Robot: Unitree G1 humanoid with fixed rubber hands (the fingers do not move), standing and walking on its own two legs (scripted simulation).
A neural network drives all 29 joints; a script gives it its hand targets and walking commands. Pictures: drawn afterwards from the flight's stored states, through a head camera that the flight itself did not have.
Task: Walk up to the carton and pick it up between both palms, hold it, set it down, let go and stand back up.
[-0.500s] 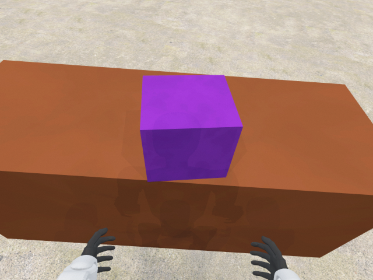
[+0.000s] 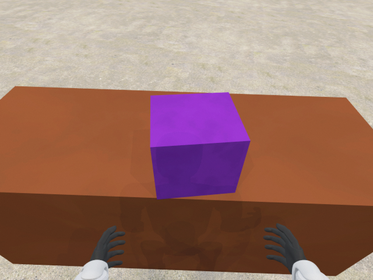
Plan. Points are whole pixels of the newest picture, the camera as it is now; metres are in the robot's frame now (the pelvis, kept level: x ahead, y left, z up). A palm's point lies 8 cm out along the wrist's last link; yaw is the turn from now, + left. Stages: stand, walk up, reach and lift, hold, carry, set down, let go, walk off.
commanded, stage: reach and lift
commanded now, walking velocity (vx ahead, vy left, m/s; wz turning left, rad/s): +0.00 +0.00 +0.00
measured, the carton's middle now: (193, 144) +0.52 -0.01 -0.01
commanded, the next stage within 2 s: none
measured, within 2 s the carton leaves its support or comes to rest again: neither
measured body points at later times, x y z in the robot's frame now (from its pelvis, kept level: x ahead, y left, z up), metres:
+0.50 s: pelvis +0.05 -0.01 +0.01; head +0.05 -0.01 +0.46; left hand +0.24 +0.22 -0.05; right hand +0.26 -0.23 -0.06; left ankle +0.02 +0.12 -0.73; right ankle +0.04 -0.12 -0.73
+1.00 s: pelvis +0.01 -0.01 +0.00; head +0.02 -0.01 +0.45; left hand +0.31 +0.23 -0.01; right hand +0.34 -0.23 -0.01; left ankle +0.02 +0.12 -0.73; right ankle +0.04 -0.12 -0.73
